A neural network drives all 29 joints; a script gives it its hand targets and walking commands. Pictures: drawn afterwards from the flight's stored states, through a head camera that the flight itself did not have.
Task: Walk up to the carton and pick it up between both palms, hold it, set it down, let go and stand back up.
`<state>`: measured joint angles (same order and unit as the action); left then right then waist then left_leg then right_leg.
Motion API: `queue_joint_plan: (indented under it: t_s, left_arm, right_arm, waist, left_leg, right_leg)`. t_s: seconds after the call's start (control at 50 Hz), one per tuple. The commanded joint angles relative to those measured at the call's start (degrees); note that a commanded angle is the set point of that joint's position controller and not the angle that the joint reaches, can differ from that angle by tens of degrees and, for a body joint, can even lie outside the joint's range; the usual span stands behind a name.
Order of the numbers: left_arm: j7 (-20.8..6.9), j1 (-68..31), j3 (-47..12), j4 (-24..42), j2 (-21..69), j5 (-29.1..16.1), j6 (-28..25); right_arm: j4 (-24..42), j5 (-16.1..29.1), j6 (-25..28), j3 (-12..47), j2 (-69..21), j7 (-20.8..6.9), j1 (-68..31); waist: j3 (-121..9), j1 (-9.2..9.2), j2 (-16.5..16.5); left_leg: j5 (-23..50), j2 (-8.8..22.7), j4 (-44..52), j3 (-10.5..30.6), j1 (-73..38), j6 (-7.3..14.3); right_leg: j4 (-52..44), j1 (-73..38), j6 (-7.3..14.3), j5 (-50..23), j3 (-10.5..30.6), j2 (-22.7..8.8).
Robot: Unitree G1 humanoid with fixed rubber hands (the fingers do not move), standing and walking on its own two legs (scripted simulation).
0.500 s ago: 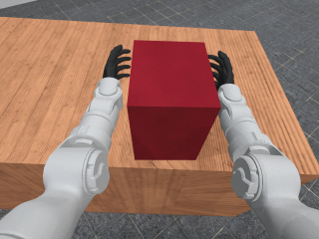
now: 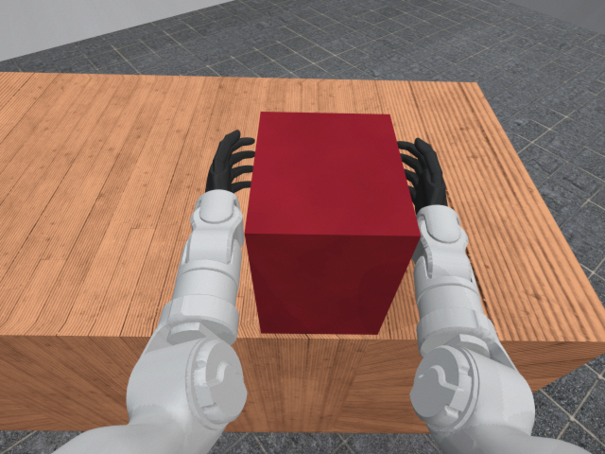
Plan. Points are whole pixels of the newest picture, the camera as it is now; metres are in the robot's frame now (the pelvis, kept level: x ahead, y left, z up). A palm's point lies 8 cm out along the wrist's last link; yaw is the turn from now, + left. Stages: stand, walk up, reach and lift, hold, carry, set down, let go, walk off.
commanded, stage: reach and lift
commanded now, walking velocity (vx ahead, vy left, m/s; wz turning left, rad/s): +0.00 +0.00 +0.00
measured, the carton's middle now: (322, 229) +0.41 -0.04 +0.06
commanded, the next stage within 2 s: none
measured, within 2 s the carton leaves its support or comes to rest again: leaves its support in 1.48 s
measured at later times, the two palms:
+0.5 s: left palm (222, 191) +0.42 +0.10 +0.12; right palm (427, 205) +0.40 -0.17 +0.12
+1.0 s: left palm (222, 191) +0.42 +0.10 +0.12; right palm (427, 206) +0.40 -0.17 +0.11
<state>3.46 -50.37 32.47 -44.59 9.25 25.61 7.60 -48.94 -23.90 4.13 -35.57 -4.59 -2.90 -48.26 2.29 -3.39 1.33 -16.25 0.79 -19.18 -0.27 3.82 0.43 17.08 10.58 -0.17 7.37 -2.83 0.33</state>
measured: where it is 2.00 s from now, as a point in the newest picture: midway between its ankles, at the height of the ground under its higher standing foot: outside the picture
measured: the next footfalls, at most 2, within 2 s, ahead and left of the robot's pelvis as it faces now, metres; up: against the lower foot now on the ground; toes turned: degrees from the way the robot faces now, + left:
none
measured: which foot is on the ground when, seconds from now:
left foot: down 0.00-1.00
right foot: down 0.00-1.00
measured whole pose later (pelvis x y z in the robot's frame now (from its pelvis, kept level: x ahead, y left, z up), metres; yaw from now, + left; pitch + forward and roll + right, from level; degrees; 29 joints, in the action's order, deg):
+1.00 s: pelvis +0.00 +0.00 +0.00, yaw +2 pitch +2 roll -1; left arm 3.6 -47.8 28.4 -40.2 8.6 25.2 9.6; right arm -49.5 -19.6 7.7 -31.6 -5.0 -0.3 -45.9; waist 1.8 -5.9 -0.1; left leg -15.6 1.1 -19.0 -0.2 5.0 0.2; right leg 15.1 10.3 0.0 6.4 -5.7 -0.2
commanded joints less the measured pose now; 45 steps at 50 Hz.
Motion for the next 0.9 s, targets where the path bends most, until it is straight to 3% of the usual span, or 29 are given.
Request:
queue_joint_plan:
  t_s: [0.0, 0.04, 0.06, 0.08, 0.22, 0.52, 0.88]
  left_arm:
    - [-4.5, -22.7, -10.5, 1.8, 15.9, -1.2, 0.2]
    - [-4.3, -22.0, -11.2, 1.5, 16.8, -1.0, 1.0]
    - [-5.0, -17.1, -11.7, -2.2, 18.4, -0.6, 2.4]
    - [-5.5, -16.7, -12.1, -0.8, 19.0, -1.2, 2.1]
    - [-5.0, -15.6, -13.7, -0.9, 21.1, 0.2, 2.7]
    - [-5.4, -15.2, -14.0, -0.4, 20.9, -0.2, 3.1]
    - [-5.6, -15.4, -15.1, -0.5, 21.6, -0.6, 3.0]
  right_arm:
    - [-3.0, -0.8, 0.7, 12.8, -19.3, -6.5, -22.8]
    - [-2.4, -0.5, 0.9, 12.8, -19.3, -6.7, -23.3]
    - [-2.9, -1.9, 0.6, 12.9, -20.2, -5.7, -19.0]
    - [-1.6, -1.7, 1.1, 13.1, -20.8, -5.5, -19.3]
    - [-4.2, -0.3, 2.6, 13.0, -18.9, -6.1, -19.1]
    - [-2.9, 0.3, 2.7, 14.2, -19.6, -5.5, -19.1]
    - [-3.0, 1.4, 3.6, 15.8, -20.8, -4.4, -19.3]
  waist:
    - [-22.7, 1.24, -3.2]
    - [-23.4, 1.46, -2.2]
    - [-19.4, -3.10, -4.3]
    - [-21.4, -1.36, -3.3]
    - [-21.1, -1.09, 0.9]
    - [-20.4, -1.73, -0.9]
    - [-21.5, -2.16, -1.0]
  left_leg:
    - [21.5, -0.9, 2.8, -5.0, 11.8, -1.9]
    - [23.6, -0.6, 2.3, -5.0, 10.4, -2.1]
    - [22.2, -0.6, 1.5, -5.0, 6.2, -3.2]
    - [21.9, -1.0, 1.8, -4.7, 7.8, -3.0]
    - [28.9, 0.6, -0.4, -3.8, 1.4, -5.4]
    - [22.7, -0.3, 1.8, -3.6, 5.3, -3.8]
    - [22.1, -0.5, 2.1, -3.2, 7.0, -3.5]
  right_leg:
    - [5.9, -26.6, -2.5, -27.4, -2.8, 0.1]
    - [5.6, -25.4, -2.5, -27.7, -2.9, 0.4]
    - [5.0, -21.1, -3.5, -33.2, -3.1, 0.1]
    - [5.1, -21.4, -3.6, -33.1, -3.2, 0.1]
    - [2.6, -14.6, -1.7, -24.9, -5.3, 0.9]
    - [3.1, -18.5, -2.6, -27.4, -5.0, 0.2]
    - [3.1, -19.8, -2.4, -28.6, -5.1, 0.1]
